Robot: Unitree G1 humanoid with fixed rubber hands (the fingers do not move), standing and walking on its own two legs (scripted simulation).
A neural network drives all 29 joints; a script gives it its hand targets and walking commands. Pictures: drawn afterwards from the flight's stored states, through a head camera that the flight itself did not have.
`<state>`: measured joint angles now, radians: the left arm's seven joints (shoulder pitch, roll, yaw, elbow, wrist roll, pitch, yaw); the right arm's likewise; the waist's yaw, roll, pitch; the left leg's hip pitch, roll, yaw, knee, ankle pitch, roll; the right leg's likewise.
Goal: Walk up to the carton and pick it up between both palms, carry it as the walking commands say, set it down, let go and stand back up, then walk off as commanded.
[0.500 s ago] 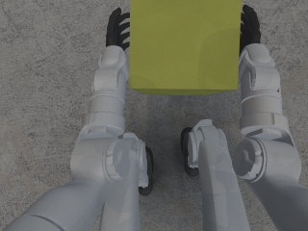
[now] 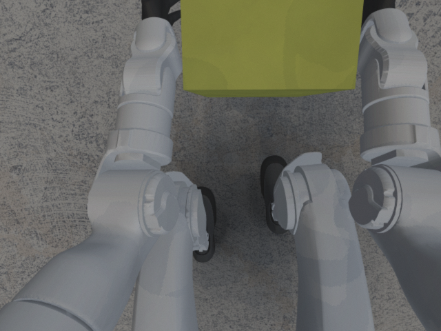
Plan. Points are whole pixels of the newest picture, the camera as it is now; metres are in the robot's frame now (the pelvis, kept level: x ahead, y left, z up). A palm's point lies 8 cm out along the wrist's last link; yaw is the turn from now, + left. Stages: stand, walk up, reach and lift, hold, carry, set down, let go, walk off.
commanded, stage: set down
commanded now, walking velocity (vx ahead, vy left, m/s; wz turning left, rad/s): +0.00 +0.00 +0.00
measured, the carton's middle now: (259, 25) +0.53 -0.11 -0.21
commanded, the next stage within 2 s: none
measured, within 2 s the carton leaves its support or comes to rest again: rests again in 0.84 s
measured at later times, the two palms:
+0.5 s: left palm (165, 24) +0.55 +0.04 -0.16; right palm (363, 14) +0.51 -0.25 -0.16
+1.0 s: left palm (168, 31) +0.55 +0.04 -0.19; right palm (355, 16) +0.51 -0.25 -0.19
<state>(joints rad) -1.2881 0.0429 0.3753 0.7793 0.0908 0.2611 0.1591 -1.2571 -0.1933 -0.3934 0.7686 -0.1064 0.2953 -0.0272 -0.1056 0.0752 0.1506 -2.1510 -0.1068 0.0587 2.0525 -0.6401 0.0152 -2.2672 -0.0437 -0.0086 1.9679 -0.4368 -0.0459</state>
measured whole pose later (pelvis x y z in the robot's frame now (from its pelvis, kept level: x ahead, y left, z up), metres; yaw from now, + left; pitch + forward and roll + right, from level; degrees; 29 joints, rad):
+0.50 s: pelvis +0.00 +0.00 -0.03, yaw +0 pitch +39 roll +3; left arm -1.35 0.09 0.33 0.86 0.04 0.23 0.18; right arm -1.35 -0.25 -0.33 0.89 -0.05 0.27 -0.04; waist -0.11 0.07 0.22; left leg -2.19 -0.11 0.06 2.15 -0.65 0.01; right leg -2.31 -0.04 -0.01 2.06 -0.44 -0.05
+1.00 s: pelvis +0.00 +0.00 -0.04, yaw +0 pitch +38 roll +2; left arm -1.37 0.12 0.29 0.88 0.00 0.22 0.19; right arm -1.41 -0.30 -0.27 0.97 0.00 0.25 -0.04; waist -0.11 0.06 0.28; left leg -2.22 -0.12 0.06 2.21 -0.66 0.00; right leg -2.34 -0.04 -0.02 2.11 -0.44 -0.05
